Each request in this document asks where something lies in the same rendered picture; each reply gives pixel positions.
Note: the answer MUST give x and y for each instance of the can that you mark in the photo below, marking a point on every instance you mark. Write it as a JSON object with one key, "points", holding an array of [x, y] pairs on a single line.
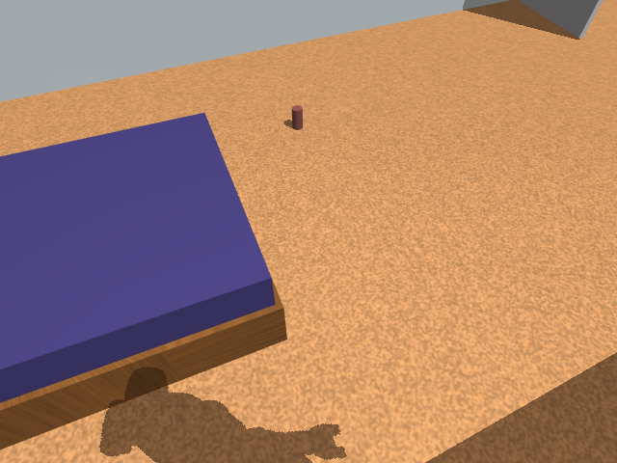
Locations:
{"points": [[297, 117]]}

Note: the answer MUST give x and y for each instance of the bed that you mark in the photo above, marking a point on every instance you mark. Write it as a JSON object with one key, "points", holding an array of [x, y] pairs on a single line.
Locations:
{"points": [[127, 263]]}

